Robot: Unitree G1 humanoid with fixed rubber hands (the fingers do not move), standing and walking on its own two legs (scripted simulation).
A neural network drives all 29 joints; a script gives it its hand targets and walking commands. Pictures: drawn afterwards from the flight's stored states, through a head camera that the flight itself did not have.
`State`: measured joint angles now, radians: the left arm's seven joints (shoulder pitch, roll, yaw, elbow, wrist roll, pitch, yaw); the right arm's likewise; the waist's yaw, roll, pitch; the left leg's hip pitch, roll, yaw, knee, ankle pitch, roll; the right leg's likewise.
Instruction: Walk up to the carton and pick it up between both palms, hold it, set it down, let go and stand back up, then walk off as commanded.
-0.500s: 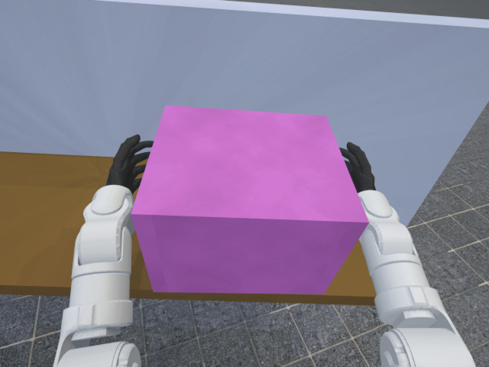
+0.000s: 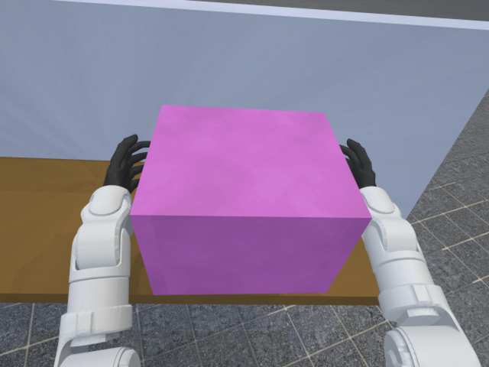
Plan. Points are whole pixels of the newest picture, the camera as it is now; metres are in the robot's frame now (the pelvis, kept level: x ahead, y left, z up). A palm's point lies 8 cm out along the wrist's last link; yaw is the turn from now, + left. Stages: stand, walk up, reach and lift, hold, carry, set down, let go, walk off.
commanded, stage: reach and lift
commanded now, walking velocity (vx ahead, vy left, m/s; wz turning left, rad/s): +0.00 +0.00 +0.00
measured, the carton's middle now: (243, 198) +0.37 +0.00 +0.12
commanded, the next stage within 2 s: hold in 0.12 s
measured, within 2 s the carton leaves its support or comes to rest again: neither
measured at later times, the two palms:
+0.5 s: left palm (117, 184) +0.34 +0.18 +0.18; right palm (367, 181) +0.35 -0.20 +0.18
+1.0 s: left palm (113, 180) +0.34 +0.19 +0.19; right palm (366, 175) +0.35 -0.19 +0.19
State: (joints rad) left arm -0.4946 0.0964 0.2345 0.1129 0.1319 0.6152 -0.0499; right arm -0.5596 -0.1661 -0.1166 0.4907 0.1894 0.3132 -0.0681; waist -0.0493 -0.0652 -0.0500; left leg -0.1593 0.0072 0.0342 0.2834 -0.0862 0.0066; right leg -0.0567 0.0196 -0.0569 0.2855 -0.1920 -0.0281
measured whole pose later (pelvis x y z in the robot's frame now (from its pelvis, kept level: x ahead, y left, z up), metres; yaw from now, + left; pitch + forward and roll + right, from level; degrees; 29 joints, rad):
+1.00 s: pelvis -0.01 +0.00 +0.00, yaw +0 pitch -3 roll +0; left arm -0.52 0.09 0.27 0.07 0.15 0.73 -0.07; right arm -0.62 -0.18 -0.10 0.48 0.22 0.42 -0.08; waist -0.05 -0.06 -0.08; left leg -0.14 0.01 0.03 0.27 -0.07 0.00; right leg -0.05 0.02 -0.06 0.29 -0.19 -0.03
